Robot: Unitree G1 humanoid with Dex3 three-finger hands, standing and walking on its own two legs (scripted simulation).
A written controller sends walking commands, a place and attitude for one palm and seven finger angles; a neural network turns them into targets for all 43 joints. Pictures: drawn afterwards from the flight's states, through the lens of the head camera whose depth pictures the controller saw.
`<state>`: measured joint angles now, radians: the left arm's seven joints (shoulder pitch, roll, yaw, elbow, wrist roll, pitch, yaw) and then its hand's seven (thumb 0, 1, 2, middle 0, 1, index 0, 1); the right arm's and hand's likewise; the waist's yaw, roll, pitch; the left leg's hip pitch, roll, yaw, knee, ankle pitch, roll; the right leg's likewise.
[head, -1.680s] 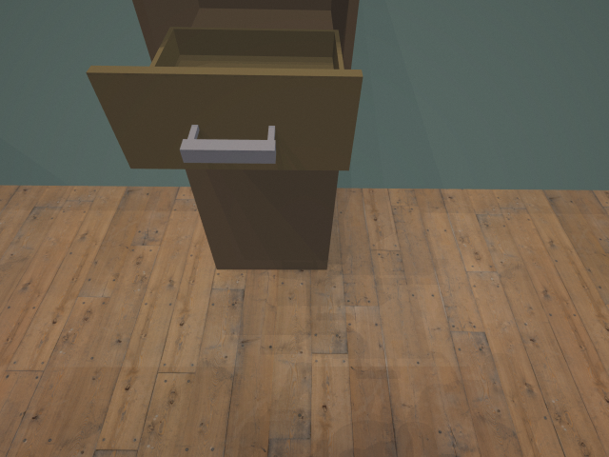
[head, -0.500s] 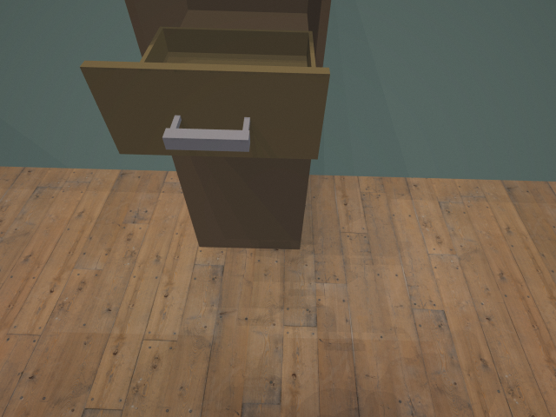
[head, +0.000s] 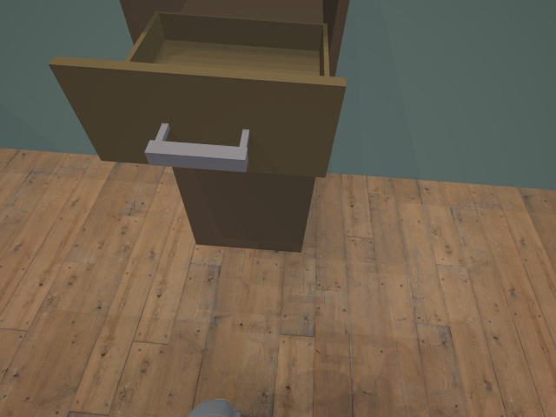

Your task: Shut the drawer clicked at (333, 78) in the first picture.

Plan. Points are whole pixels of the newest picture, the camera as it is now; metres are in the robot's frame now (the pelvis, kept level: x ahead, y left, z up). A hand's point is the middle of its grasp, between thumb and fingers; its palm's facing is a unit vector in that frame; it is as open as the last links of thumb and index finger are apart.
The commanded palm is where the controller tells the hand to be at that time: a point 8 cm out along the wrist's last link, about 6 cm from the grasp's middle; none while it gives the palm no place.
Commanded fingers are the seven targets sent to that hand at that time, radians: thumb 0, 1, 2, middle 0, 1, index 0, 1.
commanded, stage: take the last steps up to it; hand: left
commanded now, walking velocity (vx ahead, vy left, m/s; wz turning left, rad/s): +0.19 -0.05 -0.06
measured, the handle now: (201, 144) +0.45 +0.15 +0.13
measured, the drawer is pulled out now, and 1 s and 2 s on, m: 0.30 0.30 0.30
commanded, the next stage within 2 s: come to a stop and stand still in 0.20 s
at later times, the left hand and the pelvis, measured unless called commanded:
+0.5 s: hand (204, 378) +0.19 +0.14 -0.17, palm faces +0.02 -0.98 -0.22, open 7.3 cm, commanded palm none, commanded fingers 0.00 0.90 0.90 -0.20 -0.30 -0.20 -0.30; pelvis +0.13 -0.04 +0.00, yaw -1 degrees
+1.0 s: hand (181, 384) +0.18 +0.17 -0.17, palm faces +0.05 -0.96 -0.29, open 7.4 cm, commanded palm none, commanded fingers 0.00 0.90 0.90 -0.20 -0.30 -0.20 -0.30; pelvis +0.14 -0.03 -0.01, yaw -1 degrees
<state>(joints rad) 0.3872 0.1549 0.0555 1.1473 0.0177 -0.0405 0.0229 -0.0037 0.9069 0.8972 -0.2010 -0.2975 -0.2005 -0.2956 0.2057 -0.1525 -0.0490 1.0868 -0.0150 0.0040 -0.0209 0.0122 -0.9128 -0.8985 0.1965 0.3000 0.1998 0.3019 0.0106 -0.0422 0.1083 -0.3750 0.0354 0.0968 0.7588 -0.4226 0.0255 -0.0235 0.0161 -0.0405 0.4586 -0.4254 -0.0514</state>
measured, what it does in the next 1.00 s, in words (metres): walks ahead: left foot, then right foot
